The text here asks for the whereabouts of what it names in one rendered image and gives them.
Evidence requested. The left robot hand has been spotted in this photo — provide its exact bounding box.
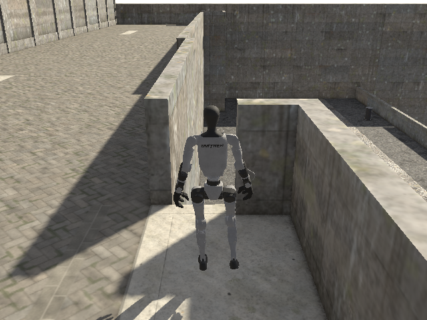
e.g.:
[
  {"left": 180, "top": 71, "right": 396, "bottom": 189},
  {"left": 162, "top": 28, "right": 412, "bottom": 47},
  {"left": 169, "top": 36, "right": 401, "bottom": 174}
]
[{"left": 173, "top": 192, "right": 189, "bottom": 208}]

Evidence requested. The robot left forearm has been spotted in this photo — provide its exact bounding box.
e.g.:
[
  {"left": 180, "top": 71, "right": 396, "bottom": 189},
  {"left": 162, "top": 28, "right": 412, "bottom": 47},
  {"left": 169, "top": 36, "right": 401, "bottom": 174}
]
[{"left": 175, "top": 162, "right": 188, "bottom": 193}]

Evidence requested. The left robot upper arm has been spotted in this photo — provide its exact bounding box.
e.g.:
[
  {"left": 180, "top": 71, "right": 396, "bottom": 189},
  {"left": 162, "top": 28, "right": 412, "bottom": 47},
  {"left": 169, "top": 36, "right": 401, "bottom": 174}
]
[{"left": 181, "top": 135, "right": 198, "bottom": 173}]

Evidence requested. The robot thigh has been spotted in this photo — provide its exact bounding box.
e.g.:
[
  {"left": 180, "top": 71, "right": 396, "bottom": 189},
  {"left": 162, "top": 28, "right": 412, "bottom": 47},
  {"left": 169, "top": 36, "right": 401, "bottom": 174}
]
[
  {"left": 191, "top": 186, "right": 207, "bottom": 231},
  {"left": 223, "top": 185, "right": 236, "bottom": 227}
]

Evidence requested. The right robot hand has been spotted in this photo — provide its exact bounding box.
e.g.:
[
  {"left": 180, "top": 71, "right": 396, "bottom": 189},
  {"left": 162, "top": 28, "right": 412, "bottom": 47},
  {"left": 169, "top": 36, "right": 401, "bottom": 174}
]
[{"left": 238, "top": 185, "right": 253, "bottom": 200}]

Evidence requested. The right robot upper arm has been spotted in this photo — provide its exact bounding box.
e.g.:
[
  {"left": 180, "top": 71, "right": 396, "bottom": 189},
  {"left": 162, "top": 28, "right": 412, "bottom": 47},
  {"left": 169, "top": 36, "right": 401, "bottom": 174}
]
[{"left": 226, "top": 134, "right": 245, "bottom": 171}]

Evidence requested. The left robot thigh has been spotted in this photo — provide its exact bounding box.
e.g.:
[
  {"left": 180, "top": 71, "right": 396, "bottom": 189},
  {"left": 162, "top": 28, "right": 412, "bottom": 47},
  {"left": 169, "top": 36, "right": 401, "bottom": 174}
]
[{"left": 191, "top": 186, "right": 207, "bottom": 231}]

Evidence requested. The right robot thigh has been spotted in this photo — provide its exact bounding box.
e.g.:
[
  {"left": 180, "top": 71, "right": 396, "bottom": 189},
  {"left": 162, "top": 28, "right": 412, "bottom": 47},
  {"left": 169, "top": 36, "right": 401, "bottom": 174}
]
[{"left": 223, "top": 185, "right": 236, "bottom": 227}]

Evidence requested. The robot right forearm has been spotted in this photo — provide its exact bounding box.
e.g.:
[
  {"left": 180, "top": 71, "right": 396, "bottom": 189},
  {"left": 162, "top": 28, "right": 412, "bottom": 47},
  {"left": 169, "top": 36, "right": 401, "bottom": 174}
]
[{"left": 238, "top": 160, "right": 252, "bottom": 188}]

